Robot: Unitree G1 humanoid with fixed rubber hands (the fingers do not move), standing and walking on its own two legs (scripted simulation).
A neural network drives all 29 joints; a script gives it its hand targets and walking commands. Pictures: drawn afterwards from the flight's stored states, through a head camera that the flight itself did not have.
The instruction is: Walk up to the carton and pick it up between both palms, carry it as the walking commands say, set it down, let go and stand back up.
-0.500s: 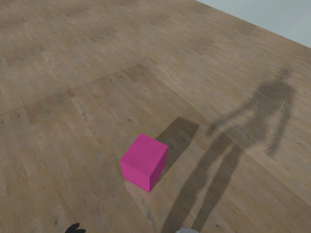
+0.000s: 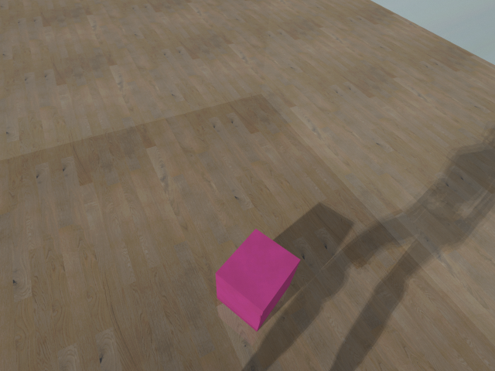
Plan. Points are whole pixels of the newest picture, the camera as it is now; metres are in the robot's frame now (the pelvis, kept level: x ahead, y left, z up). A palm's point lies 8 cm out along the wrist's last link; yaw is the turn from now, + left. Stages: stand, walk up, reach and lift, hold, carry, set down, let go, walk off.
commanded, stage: walk up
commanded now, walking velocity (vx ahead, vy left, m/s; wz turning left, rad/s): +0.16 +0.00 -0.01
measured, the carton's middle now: (256, 280) +0.53 -0.04 -0.64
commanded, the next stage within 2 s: none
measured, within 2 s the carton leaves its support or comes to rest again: neither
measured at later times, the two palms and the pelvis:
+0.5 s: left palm out of the picture +0.08 +0.24 -0.14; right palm out of the picture +0.07 -0.22 -0.14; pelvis +0.02 +0.01 +0.00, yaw +0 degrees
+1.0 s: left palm out of the picture -0.04 +0.20 -0.14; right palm out of the picture -0.01 -0.22 -0.14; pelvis -0.03 +0.00 +0.01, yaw -1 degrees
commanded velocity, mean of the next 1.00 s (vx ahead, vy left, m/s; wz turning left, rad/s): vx -0.04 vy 0.00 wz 0.00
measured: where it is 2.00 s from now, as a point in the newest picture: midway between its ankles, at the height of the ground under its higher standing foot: outside the picture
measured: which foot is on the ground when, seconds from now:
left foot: down 0.00-1.00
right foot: up 0.00-0.24, down 0.26-0.56, up 0.58-0.74, down 0.76-1.00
